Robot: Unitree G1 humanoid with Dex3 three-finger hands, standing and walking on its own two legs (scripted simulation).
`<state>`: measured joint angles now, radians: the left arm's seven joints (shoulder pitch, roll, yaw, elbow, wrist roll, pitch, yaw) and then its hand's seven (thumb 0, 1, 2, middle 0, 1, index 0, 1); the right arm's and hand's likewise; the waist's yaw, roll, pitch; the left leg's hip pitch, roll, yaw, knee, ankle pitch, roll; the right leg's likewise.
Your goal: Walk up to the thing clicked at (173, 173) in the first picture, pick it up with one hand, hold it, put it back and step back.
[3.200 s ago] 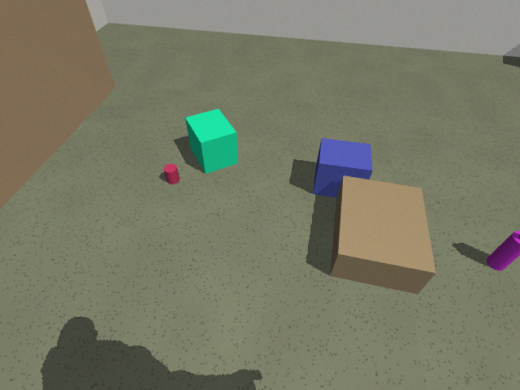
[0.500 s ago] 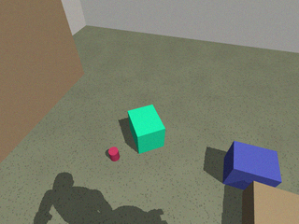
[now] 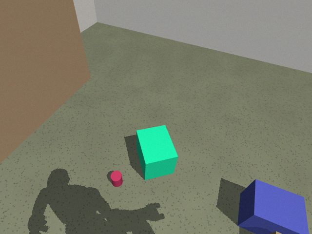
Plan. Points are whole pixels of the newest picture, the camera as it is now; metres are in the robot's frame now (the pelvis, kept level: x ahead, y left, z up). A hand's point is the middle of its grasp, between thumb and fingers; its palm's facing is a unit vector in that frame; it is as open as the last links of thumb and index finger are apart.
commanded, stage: walk up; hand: left
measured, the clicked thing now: (116, 178) +0.58 +0.21 -0.71
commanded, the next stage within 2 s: stand in 1.94 s
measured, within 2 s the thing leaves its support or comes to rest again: neither
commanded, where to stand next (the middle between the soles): +0.18 -0.02 m, yaw -1 degrees
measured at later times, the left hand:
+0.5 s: hand (69, 226) +0.19 +0.23 -0.12, palm faces -0.04 -0.91 -0.42, open 7.3 cm
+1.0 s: hand (70, 217) +0.22 +0.24 -0.14, palm faces +0.01 -0.94 -0.34, open 7.3 cm
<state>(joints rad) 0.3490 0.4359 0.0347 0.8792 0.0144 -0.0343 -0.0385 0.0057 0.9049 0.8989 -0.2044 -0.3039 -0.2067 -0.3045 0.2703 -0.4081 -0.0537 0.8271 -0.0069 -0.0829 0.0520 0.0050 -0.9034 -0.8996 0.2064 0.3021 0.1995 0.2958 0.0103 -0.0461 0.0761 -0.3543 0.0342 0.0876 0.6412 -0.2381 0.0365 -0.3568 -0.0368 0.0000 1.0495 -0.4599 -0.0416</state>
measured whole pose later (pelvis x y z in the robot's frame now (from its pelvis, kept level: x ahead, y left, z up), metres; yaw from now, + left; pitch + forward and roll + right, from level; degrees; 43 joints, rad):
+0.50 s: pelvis +0.11 -0.04 +0.00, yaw +0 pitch -3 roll +0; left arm 0.24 0.38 0.02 0.87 0.02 -0.06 -0.02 0.00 0.90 0.90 -0.21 -0.30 -0.21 -0.30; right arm 0.27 -0.42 -0.02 0.91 -0.01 0.00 0.02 0.01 -0.90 -0.90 0.21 0.30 0.20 0.30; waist 0.01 0.06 0.09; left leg -0.43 0.05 0.01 0.90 -0.44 0.02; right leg -0.34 -0.03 -0.06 0.62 -0.23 -0.02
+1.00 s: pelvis +0.15 -0.02 +0.02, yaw +1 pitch -2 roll -1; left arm 0.11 0.37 -0.01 1.14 0.00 -0.03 -0.01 0.00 0.91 0.90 -0.20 -0.30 -0.21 -0.30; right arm 0.06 -0.35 0.01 1.09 0.01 -0.01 0.02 0.01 -0.90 -0.90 0.21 0.30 0.20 0.30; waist 0.02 0.00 0.06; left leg -0.22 0.03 0.02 0.48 -0.22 -0.01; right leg -0.19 -0.04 -0.05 0.45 -0.21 0.02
